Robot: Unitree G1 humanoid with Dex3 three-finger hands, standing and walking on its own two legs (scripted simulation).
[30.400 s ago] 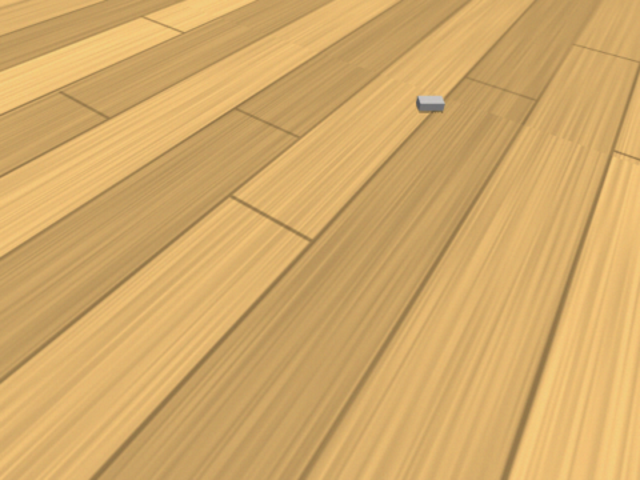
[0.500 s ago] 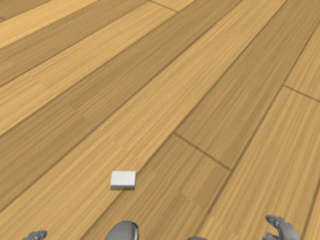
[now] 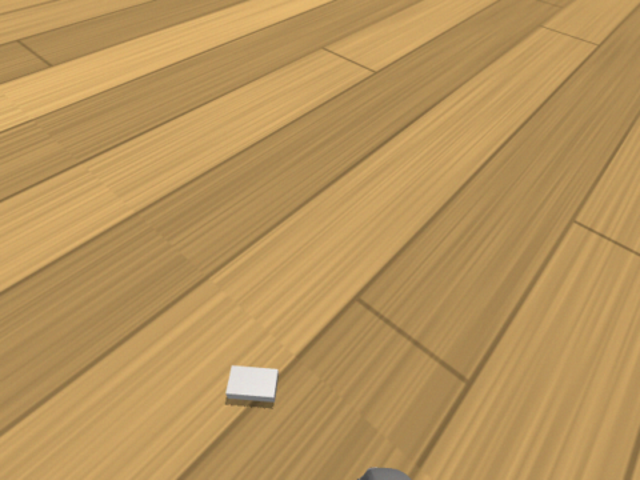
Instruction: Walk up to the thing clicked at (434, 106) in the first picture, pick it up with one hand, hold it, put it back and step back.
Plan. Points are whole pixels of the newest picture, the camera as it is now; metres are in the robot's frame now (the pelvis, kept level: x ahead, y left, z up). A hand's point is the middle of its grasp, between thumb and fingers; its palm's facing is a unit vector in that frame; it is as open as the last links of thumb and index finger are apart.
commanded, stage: walk up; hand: left
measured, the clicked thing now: (253, 383) +0.48 +0.18 -0.75
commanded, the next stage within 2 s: stand in 1.24 s
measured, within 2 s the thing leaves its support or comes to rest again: neither
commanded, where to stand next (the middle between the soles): +0.09 -0.03 m, yaw -4 degrees
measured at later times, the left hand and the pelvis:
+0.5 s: hand out of the picture +0.11 +0.28 -0.16, palm faces -0.05 -0.92 -0.39, open 7.4 cm; pelvis -0.02 +0.01 -0.01, yaw -3 degrees
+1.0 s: hand out of the picture +0.07 +0.28 -0.16, palm faces -0.08 -0.94 -0.34, open 7.4 cm; pelvis -0.02 +0.02 +0.00, yaw -6 degrees
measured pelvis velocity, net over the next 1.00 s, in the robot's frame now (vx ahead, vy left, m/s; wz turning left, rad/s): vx -0.02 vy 0.02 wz -0.10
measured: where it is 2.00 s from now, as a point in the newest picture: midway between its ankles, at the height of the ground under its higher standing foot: outside the picture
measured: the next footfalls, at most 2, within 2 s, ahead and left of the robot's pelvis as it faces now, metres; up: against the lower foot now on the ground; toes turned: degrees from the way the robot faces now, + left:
right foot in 0.10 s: +0.11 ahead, -0.14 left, +0.00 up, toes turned -1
left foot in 0.36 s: +0.04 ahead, +0.14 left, +0.00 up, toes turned -4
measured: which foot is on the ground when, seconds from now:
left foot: down 0.00-0.12, up 0.14-0.34, down 0.36-1.00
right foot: up 0.00-0.08, down 0.10-0.38, up 0.40-0.58, down 0.60-1.00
